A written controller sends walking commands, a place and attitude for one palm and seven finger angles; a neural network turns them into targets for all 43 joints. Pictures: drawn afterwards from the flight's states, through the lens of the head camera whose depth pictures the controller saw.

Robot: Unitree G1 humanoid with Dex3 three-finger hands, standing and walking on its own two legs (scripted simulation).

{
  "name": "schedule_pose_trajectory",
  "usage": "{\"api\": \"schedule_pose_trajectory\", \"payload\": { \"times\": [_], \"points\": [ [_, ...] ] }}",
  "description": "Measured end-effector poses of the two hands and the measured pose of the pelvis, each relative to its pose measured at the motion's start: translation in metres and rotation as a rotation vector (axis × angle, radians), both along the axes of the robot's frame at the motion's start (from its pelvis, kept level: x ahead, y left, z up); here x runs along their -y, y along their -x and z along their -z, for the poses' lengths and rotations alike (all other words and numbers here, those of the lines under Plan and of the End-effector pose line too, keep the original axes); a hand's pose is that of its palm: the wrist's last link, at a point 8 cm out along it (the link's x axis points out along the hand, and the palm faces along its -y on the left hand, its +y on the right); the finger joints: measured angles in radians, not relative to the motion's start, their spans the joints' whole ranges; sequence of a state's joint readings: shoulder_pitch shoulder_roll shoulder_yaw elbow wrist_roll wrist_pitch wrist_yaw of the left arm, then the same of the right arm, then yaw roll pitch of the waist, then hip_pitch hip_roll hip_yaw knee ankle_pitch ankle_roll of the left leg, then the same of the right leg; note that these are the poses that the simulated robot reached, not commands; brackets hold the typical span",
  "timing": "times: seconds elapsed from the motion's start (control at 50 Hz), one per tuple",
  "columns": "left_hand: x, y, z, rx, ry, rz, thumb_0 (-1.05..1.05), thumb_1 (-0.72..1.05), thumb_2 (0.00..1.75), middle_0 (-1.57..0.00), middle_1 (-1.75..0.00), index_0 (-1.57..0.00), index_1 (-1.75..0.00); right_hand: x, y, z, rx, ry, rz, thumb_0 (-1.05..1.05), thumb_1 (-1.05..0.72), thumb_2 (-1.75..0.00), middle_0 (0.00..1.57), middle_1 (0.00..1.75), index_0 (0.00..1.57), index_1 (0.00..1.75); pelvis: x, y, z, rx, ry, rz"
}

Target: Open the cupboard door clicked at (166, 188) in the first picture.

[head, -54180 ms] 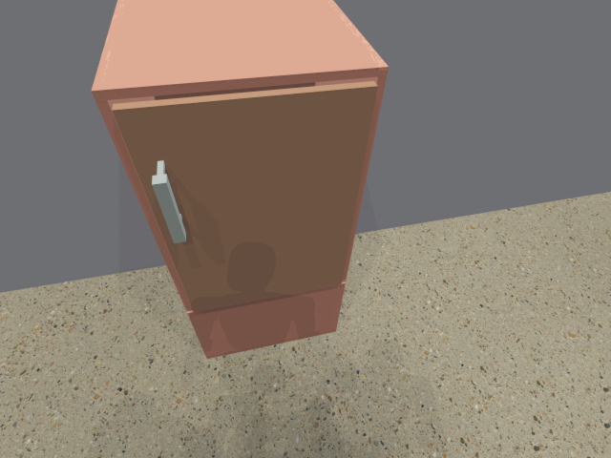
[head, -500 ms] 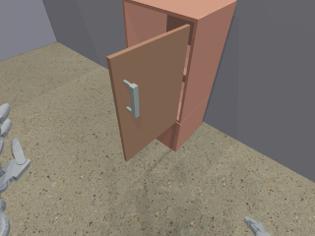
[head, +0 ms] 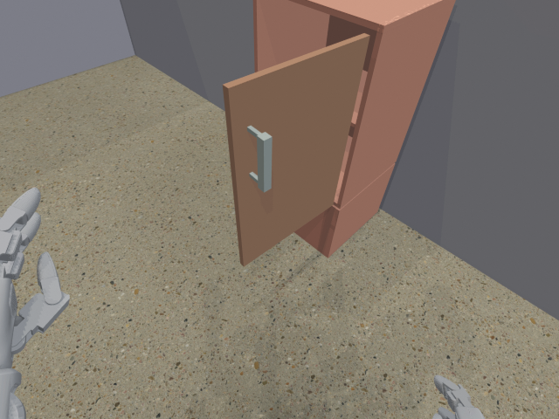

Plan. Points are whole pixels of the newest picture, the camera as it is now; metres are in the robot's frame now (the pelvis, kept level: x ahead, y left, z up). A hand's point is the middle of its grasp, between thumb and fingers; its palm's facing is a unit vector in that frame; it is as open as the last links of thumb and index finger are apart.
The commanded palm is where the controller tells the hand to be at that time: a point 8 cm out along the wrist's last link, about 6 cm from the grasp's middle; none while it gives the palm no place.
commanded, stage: stop stepping back and stand still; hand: left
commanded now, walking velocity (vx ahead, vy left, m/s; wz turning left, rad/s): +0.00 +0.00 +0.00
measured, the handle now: (258, 159) +0.62 +0.09 +0.00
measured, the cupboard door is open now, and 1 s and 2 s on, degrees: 86 86 86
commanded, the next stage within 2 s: let the arm hang, fingers relaxed in 0.80 s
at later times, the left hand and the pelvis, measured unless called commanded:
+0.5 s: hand (13, 284) +0.21 +0.30 +0.16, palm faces +0.39 -0.79 -0.48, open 7.4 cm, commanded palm +0.15 +0.34 +0.17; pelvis +0.00 +0.04 +0.00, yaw -1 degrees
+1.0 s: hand (51, 335) +0.20 +0.31 +0.04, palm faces +0.21 -0.84 -0.50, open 7.4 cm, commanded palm none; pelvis -0.02 +0.05 -0.01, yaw +1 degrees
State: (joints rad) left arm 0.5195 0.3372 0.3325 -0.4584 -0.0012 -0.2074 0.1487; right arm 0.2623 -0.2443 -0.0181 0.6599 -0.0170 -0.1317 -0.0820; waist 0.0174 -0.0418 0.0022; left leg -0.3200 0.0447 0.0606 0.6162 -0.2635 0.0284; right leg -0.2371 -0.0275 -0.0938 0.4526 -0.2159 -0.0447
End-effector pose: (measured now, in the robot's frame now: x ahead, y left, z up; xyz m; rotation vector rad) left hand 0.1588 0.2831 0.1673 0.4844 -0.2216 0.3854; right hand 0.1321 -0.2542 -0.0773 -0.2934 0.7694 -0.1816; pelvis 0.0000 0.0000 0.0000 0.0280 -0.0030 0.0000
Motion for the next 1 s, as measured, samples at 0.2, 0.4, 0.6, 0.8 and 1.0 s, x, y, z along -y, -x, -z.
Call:
{"api": "schedule_pose_trajectory", "payload": {
  "times": [0.2,0.4,0.6,0.8,1.0],
  "points": [
    [-0.047,-0.019,-0.029,0.082,-0.169,-0.024,0.01,0.88,0.89,-0.21,-0.31,-0.21,-0.30,-0.047,-0.035,0.001,0.095,-0.085,0.001,0.01,-0.90,-0.90,0.20,0.30,0.20,0.30,-0.021,-0.014,0.009,0.005,0.033,0.009],
    [-0.043,-0.016,0.011,-0.070,-0.023,0.024,0.01,0.88,0.89,-0.21,-0.31,-0.21,-0.30,-0.073,-0.029,0.005,0.043,-0.098,-0.030,0.01,-0.90,-0.90,0.20,0.30,0.21,0.30,-0.036,-0.010,0.007,0.010,0.030,0.020],
    [-0.062,0.000,-0.016,0.029,-0.089,-0.016,0.01,0.88,0.89,-0.21,-0.31,-0.21,-0.30,-0.068,-0.021,-0.005,0.078,-0.075,-0.021,0.02,-0.90,-0.90,0.20,0.30,0.21,0.30,-0.041,0.002,0.003,0.013,0.041,0.022],
    [-0.058,0.005,0.012,-0.069,-0.004,-0.026,0.01,0.89,0.89,-0.21,-0.31,-0.21,-0.30,-0.063,-0.003,-0.002,0.041,-0.050,-0.008,0.02,-0.90,-0.90,0.20,0.30,0.21,0.30,-0.044,0.010,0.001,0.007,0.041,0.014],
    [-0.065,-0.010,0.095,-0.444,0.060,-0.010,0.00,0.89,0.90,-0.20,-0.30,-0.20,-0.30,-0.054,0.001,0.032,-0.068,-0.099,-0.067,0.01,-0.90,-0.90,0.20,0.30,0.21,0.30,-0.049,0.017,0.008,-0.013,0.039,-0.012]
  ]
}}
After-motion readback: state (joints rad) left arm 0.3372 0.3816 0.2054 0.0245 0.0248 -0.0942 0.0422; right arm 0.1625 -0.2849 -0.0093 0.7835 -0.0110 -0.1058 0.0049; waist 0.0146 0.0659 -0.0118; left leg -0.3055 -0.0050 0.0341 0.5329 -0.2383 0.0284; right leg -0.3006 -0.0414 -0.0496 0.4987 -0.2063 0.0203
